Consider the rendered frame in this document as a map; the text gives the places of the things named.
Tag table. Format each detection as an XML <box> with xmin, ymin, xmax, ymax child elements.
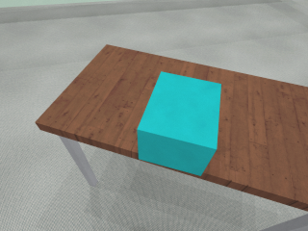
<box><xmin>35</xmin><ymin>44</ymin><xmax>308</xmax><ymax>231</ymax></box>

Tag carton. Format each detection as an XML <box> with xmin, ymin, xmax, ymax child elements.
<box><xmin>137</xmin><ymin>71</ymin><xmax>221</xmax><ymax>176</ymax></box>

